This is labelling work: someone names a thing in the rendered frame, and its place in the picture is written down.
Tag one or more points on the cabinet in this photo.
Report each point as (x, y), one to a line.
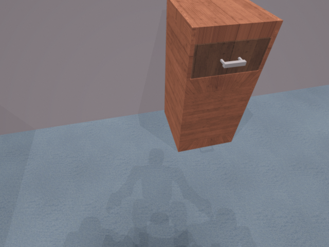
(206, 111)

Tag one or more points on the handle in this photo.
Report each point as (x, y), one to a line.
(239, 62)

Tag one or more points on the drawer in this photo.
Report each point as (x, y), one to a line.
(206, 57)

